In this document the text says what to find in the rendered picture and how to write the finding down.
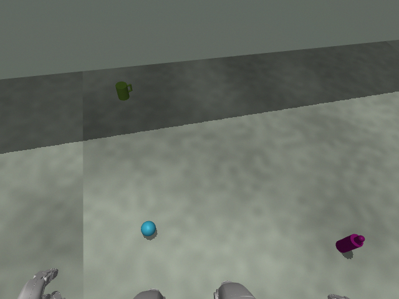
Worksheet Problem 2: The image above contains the left robot hand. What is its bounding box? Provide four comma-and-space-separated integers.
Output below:
17, 268, 65, 299

